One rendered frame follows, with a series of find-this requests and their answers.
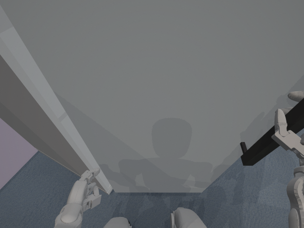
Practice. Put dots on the right robot thigh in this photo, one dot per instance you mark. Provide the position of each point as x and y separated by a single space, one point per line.
185 218

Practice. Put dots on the robot left forearm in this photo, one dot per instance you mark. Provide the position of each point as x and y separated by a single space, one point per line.
70 216

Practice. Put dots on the left robot hand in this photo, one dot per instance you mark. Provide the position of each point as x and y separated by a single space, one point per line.
80 191

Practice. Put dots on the right robot hand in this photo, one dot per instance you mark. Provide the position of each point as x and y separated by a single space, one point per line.
288 139

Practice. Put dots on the fridge door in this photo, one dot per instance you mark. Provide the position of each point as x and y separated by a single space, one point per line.
163 92

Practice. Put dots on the handle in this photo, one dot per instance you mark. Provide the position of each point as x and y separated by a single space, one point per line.
265 145

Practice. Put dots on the robot right forearm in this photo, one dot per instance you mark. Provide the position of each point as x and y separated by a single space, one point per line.
295 192

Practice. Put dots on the left robot thigh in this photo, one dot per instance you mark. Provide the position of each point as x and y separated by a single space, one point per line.
118 222

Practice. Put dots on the robot thigh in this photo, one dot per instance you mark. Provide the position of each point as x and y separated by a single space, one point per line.
185 218
118 222

